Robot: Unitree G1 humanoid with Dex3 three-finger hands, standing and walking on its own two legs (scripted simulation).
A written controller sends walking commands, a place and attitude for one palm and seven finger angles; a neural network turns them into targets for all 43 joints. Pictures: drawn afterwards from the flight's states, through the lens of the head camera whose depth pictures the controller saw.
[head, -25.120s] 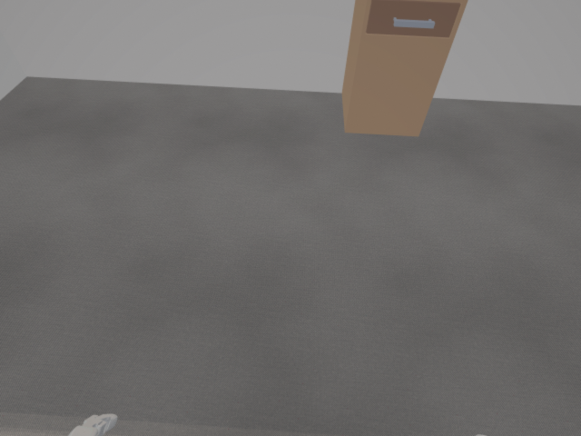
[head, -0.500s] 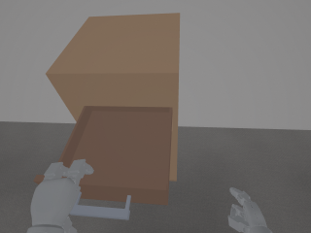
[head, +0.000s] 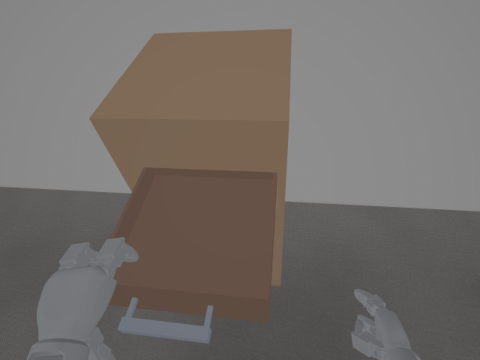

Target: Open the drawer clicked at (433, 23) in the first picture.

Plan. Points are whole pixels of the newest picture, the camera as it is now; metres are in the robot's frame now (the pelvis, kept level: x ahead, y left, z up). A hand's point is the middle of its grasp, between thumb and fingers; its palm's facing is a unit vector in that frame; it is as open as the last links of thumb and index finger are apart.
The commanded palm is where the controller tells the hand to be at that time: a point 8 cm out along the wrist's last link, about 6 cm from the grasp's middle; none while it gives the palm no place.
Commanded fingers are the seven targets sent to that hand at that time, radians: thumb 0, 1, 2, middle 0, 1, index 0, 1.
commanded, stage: draw the hand back to the body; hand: left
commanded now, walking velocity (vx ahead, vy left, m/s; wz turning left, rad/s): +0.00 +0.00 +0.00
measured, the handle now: (167, 318) +0.21 +0.20 -0.12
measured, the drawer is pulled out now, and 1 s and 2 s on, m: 0.30 0.30 0.30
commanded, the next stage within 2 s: step back with the hand held close in 1.20 s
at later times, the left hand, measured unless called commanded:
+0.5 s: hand (90, 271) +0.19 +0.22 +0.14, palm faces +0.35 -0.86 -0.38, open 12.9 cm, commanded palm +0.13 +0.27 +0.16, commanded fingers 0.00 0.06 0.54 -0.26 -0.84 -0.26 -0.84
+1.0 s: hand (50, 257) +0.18 +0.25 +0.18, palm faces +0.46 -0.78 -0.42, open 8.6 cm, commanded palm +0.12 +0.28 +0.19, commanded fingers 0.00 0.90 0.90 -0.20 -0.30 -0.20 -0.30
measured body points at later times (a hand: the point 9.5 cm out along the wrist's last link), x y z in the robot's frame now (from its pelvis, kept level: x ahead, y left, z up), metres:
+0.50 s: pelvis +0.01 +0.00 +0.02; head +0.01 -0.01 +0.47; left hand +0.16 +0.26 +0.16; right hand +0.21 -0.19 -0.06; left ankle -0.04 +0.11 -0.72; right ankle +0.02 -0.11 -0.72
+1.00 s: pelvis +0.01 -0.01 +0.02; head +0.00 -0.03 +0.47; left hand +0.15 +0.29 +0.21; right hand +0.22 -0.20 -0.06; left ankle -0.04 +0.11 -0.72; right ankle +0.02 -0.11 -0.72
